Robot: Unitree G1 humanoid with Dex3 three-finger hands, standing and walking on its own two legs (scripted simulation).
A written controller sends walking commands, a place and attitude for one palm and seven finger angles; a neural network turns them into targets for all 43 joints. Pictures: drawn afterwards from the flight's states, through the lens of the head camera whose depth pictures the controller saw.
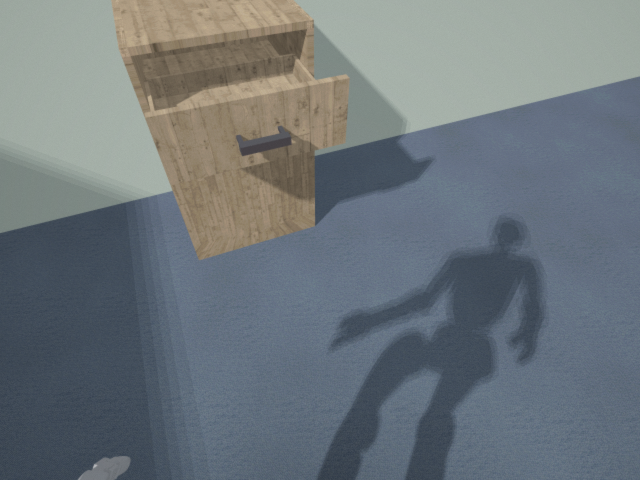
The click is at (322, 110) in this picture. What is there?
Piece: drawer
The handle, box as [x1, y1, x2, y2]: [236, 125, 291, 155]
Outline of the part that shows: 290,136 288,132 284,131 281,125 278,126 278,134 247,141 243,141 240,135 236,135 236,138 239,144 241,154 245,155 291,144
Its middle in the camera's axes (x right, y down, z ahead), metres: -0.14 -0.23 +0.89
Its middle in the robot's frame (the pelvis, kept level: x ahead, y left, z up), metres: +0.81 +0.18 -0.05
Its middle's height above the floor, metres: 0.72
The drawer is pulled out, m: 0.29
